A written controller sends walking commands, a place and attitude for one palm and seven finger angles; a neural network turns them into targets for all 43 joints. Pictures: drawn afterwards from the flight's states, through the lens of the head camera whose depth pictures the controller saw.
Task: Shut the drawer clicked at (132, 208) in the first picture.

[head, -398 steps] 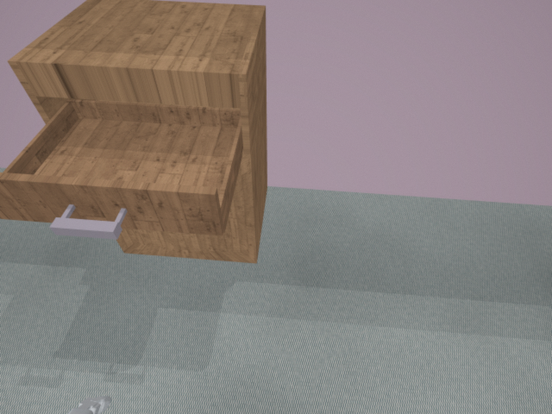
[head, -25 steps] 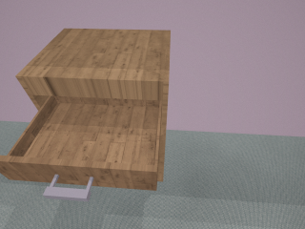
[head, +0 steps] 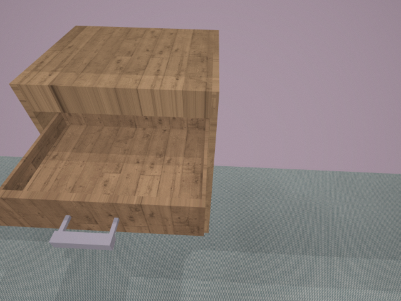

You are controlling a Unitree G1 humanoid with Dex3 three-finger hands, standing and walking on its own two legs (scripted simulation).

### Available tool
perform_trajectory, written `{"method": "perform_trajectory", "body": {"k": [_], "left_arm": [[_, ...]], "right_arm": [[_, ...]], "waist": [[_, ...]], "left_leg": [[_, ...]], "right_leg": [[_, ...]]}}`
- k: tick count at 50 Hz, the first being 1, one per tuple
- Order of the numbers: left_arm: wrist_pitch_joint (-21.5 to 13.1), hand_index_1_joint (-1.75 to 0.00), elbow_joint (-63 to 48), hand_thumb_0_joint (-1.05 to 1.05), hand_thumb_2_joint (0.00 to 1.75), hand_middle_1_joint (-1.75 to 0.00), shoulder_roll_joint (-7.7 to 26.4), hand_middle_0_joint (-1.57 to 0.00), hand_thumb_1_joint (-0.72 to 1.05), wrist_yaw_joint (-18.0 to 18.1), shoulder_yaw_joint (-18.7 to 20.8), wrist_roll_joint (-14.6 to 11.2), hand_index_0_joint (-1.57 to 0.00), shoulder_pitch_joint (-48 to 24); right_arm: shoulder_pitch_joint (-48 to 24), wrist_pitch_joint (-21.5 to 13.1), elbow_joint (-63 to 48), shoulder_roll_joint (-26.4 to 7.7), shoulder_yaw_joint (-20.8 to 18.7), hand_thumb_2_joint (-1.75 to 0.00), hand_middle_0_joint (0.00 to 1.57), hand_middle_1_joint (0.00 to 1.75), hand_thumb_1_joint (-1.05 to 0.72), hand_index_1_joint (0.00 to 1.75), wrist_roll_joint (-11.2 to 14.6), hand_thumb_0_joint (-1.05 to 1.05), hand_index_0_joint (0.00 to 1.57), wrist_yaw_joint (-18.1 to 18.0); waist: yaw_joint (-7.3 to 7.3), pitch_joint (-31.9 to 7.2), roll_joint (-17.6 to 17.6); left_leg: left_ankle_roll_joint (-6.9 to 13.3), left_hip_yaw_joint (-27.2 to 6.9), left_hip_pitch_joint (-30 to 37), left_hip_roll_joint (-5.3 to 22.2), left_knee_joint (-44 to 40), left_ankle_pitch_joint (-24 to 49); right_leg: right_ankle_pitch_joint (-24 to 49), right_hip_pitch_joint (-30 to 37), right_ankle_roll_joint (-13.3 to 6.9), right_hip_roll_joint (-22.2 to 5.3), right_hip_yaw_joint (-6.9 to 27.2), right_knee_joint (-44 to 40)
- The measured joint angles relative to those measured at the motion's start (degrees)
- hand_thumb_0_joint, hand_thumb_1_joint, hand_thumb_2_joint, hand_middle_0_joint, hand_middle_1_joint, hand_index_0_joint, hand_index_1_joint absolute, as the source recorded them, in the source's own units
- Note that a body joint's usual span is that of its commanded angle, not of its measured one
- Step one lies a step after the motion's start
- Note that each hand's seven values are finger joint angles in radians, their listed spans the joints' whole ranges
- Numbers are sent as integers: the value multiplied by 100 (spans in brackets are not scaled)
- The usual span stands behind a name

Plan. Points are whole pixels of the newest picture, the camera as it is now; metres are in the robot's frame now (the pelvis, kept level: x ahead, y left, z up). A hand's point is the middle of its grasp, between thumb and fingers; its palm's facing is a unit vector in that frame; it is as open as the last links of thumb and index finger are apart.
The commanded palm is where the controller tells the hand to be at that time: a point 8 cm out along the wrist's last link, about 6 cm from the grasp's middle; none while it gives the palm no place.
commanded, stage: look again from close up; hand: left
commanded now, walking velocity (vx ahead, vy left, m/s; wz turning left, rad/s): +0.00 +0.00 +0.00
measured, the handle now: (87, 230) +0.27 +0.28 -0.05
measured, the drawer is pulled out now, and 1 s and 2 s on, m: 0.30 0.30 0.30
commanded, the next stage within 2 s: shuffle to correct the standing spot in 0.18 s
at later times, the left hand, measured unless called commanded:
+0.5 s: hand out of the picture +0.02 +0.20 -0.13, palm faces +0.00 -0.96 -0.26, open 7.3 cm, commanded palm none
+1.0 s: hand out of the picture -0.02 +0.20 -0.13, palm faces -0.03 -0.98 -0.21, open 7.4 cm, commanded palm none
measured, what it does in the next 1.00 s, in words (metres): steps on the spot: right foot, then right foot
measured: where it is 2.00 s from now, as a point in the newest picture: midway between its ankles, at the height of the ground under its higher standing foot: outside the picture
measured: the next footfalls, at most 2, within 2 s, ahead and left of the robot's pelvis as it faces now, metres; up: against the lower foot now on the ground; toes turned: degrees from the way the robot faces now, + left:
right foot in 0.26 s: +0.05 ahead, -0.11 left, +0.00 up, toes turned +1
right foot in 0.94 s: -0.01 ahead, -0.08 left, +0.00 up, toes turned -3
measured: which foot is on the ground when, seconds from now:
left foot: down 0.00-1.00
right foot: down 0.00-0.10, up 0.12-0.24, down 0.26-0.74, up 0.76-0.92, down 0.94-1.00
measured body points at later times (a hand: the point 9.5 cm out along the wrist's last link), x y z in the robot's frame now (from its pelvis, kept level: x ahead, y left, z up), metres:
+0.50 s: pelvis +0.00 +0.01 +0.03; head +0.03 -0.01 +0.48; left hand +0.02 +0.25 -0.11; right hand +0.01 -0.21 -0.13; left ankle +0.00 +0.11 -0.70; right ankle +0.01 -0.11 -0.70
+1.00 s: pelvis -0.02 +0.03 +0.03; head -0.01 +0.02 +0.48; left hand -0.01 +0.25 -0.12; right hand -0.01 -0.19 -0.13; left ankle +0.00 +0.11 -0.70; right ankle -0.05 -0.07 -0.70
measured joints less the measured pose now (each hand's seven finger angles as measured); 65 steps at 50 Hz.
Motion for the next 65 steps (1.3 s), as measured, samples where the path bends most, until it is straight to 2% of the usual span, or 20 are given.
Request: {"method": "perform_trajectory", "body": {"k": [1, 3, 6, 8, 10, 12, 13, 14, 20, 30, 34, 37, 39, 42, 45, 48, 51, 56, 61, 65], "left_arm": [[48, -30, 70, 1, 89, -30, -52, -20, 91, 23, 7, 13, -19, -73], [211, -30, 253, 0, 89, -30, -171, -20, 91, 5, -8, 51, -19, -164], [390, -30, 436, 1, 89, -30, -243, -20, 92, 53, -16, 18, -19, -77], [411, -30, 519, 1, 89, -30, -257, -20, 93, 87, -37, 5, -20, -64], [354, -30, 472, 1, 89, -30, -286, -20, 93, 72, -54, 9, -20, -86], [198, -30, 341, 1, 89, -30, -325, -20, 93, 40, -82, -16, -20, -77], [89, -30, 270, 1, 89, -30, -304, -21, 93, 36, -84, -34, -20, -37], [-15, -30, 260, 1, 89, -30, -289, -21, 93, 51, -75, -45, -20, -9], [46, -30, 593, 1, 89, -30, -306, -21, 94, 54, -161, -68, -20, 136], [160, -30, 545, 1, 89, -30, -216, -21, 91, 95, -136, -30, -20, 39], [217, -30, 463, 1, 89, -30, -152, -21, 91, 98, -106, 1, -20, -55], [293, -30, 446, 1, 89, -30, -81, -21, 91, 96, -72, 7, -20, -90], [305, -30, 493, 1, 89, -30, -68, -21, 91, 92, -80, 8, -20, -93], [254, -30, 568, 1, 89, -30, -81, -20, 91, 54, -106, 30, -20, -28], [156, -30, 620, 1, 89, -30, -144, -20, 91, 21, -153, 33, -20, 116], [36, -30, 742, 1, 89, -30, -244, -20, 91, 30, -208, 19, -19, 249], [9, -30, 929, 1, 89, -30, -418, -20, 91, 12, -312, -8, -19, 348], [-24, -30, 1136, 1, 89, -30, -548, -20, 91, 1, -377, -47, -20, 471], [-163, -30, 1268, 1, 89, -30, -583, -21, 90, 93, -396, -82, -20, 396], [-155, -30, 1294, 1, 89, -30, -564, -21, 90, 86, -363, -90, -20, 350]], "right_arm": [[-95, 20, -46, -31, -18, -89, 20, 30, -91, 30, -9, 1, 20, 16], [-240, -9, -152, -82, -80, -89, 20, 30, -91, 30, -38, 1, 20, 36], [-239, -103, -259, 10, -40, -89, 19, 30, -91, 30, -30, 1, 20, 36], [-142, -170, -250, 85, -10, -89, 19, 30, -91, 30, -41, 0, 20, 6], [-96, -147, -136, 146, 41, -89, 19, 30, -91, 30, -41, 0, 20, 8], [-106, -123, -35, 174, 104, -89, 20, 30, -91, 30, -30, 0, 20, 15], [-125, -126, -23, 205, 130, -89, 20, 30, -90, 30, -12, 0, 20, 12], [-177, -129, -11, 215, 144, -89, 20, 30, -91, 30, 7, 1, 20, -6], [-425, -208, 26, 50, 40, -89, 20, 30, -91, 30, 97, 1, 20, -40], [-745, -14, -149, -172, -79, -89, 20, 30, -91, 30, 97, 1, 20, -26], [-839, 30, -224, -237, -140, -89, 20, 30, -91, 30, 93, 0, 20, -9], [-822, -44, -237, -214, -120, -89, 19, 30, -91, 30, 64, 0, 20, 12], [-795, -96, -187, -182, -84, -89, 19, 30, -91, 30, 58, 0, 20, 12], [-749, -121, -33, -106, -2, -89, 19, 30, -91, 30, 52, 0, 20, 31], [-712, -140, 119, -34, 48, -89, 20, 30, -91, 30, 41, 1, 20, 29], [-713, -172, 238, -27, 49, -89, 20, 30, -93, 30, 77, 1, 20, 13], [-660, -218, 362, -24, 59, -89, 20, 30, -93, 30, 102, 1, 20, 3], [-500, -287, 588, 128, 141, -89, 20, 30, -92, 30, 129, 1, 20, 0], [-476, -215, 556, 201, 167, -89, 20, 30, -91, 30, 108, 1, 20, 9], [-486, -213, 590, 209, 132, -89, 20, 30, -91, 30, 109, 1, 20, -18]], "waist": [[-22, 38, 70], [-193, 108, 183], [-282, -39, -8], [-340, -153, 53], [-291, -194, 120], [-147, -138, 185], [-74, -96, 121], [-7, -53, 61], [-103, 219, 193], [18, 323, 138], [31, 280, 46], [50, 207, -77], [39, 136, -68], [33, 6, -40], [77, -77, -16], [94, -30, -27], [-1, 44, 116], [-49, 109, 30], [-151, 231, 44], [-136, 177, 47]], "left_leg": [[5, -60, -105, 8, 245, -44], [50, -129, -79, -14, 428, -178], [81, 160, 209, -94, 70, -26], [120, 155, 308, -53, -199, 35], [117, 82, 372, -62, -564, 242], [104, 15, 391, -70, -838, 423], [96, 44, 368, -124, -907, 472], [88, 101, 313, -169, -934, 495], [99, 101, 584, -208, -1621, 857], [115, 129, 517, -257, -1590, 943], [50, 133, 420, -336, -1475, 930], [278, 217, 456, -390, -1581, 1032], [321, 245, 505, -371, -1710, 1095], [333, 260, 606, -363, -1994, 1249], [328, 304, 650, -353, -2125, 1312], [289, 388, 573, -335, -1966, 1220], [235, 295, 662, -236, -2059, 1256], [181, 264, 801, -181, -2231, 1301], [116, 73, 542, -40, -1817, 1112], [128, 9, 521, -45, -1661, 990]], "right_leg": [[173, -133, 167, 31, -3, 233], [260, -173, 424, 35, -22, 509], [-445, -252, 274, 83, 273, 881], [-507, -349, 147, 255, 132, 1524], [-384, -246, 83, 341, -113, 1760], [-151, 244, 55, 392, -352, 808], [163, 519, 7, 389, -321, 163], [-5, 643, 10, 358, -237, -199], [234, 807, 184, 334, -220, -685], [295, 723, 192, 283, -192, -610], [299, 644, 237, 192, -186, -506], [164, 583, 155, 173, -98, -422], [-264, 483, 77, 216, -148, -34], [-426, 468, 16, 238, -362, 551], [-413, 879, -19, 217, -610, 30], [92, 1328, -48, 257, -577, -989], [139, 1466, 6, 363, -663, -1161], [174, 1626, -37, 434, -686, -1379], [175, 1632, -84, 568, -876, -1428], [73, 1673, -85, 564, -936, -1360]]}}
